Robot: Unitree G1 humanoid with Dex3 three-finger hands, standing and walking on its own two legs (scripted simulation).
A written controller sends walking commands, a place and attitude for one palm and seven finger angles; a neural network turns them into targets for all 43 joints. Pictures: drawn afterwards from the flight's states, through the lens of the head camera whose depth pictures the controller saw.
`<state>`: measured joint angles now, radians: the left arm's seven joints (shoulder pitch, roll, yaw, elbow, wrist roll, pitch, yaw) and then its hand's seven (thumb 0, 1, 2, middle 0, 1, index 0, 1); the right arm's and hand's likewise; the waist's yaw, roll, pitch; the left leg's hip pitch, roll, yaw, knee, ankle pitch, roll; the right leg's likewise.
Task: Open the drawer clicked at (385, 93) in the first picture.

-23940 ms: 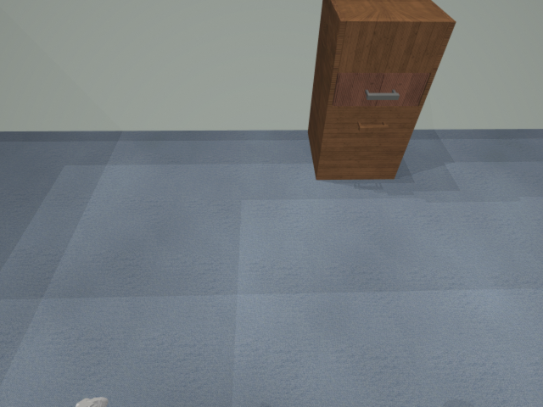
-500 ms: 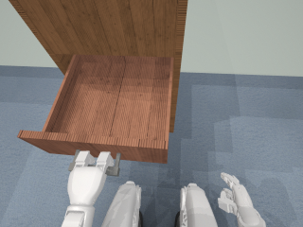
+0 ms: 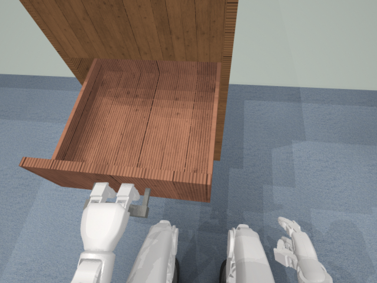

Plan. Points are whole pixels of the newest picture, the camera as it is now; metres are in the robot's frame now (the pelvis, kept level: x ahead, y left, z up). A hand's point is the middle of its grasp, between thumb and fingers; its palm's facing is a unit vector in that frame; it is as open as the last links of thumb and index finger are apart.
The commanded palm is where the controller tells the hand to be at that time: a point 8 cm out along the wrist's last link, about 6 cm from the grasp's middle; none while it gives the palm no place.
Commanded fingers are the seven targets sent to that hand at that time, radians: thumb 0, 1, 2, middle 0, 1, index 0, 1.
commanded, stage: open the thumb to release the handle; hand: left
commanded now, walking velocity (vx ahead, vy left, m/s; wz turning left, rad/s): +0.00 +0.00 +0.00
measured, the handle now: (119, 199) +0.28 +0.18 -0.04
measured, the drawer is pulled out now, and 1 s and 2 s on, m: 0.30 0.30 0.30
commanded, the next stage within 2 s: lift the hand off the handle in 0.32 s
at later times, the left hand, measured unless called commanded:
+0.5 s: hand (117, 224) +0.23 +0.18 -0.06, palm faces -0.06 -0.10 -0.99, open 13.5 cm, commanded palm +0.22 +0.18 -0.01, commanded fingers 0.00 -0.50 0.30 -0.30 -1.20 -0.30 -1.20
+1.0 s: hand (114, 222) +0.24 +0.18 -0.04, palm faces -0.06 -0.10 -0.99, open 13.6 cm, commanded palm +0.22 +0.18 +0.01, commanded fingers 0.00 -0.50 0.30 -0.30 -1.20 -0.30 -1.20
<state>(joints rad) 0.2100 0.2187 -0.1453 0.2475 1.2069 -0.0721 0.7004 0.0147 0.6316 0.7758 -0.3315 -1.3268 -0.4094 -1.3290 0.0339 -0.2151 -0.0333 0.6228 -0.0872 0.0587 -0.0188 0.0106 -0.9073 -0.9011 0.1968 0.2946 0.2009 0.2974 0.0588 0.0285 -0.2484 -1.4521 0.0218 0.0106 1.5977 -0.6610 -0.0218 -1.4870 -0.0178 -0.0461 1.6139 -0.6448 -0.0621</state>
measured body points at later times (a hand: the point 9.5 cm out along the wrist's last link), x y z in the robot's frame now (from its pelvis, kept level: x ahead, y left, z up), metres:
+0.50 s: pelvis -0.01 +0.01 +0.01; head +0.12 -0.02 +0.44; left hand +0.23 +0.19 -0.01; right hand +0.20 -0.22 -0.12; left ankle +0.04 +0.13 -0.54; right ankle +0.05 -0.09 -0.54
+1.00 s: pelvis -0.01 +0.01 +0.03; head +0.11 -0.01 +0.46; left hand +0.24 +0.19 +0.01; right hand +0.19 -0.22 -0.11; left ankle +0.04 +0.13 -0.54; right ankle +0.05 -0.09 -0.54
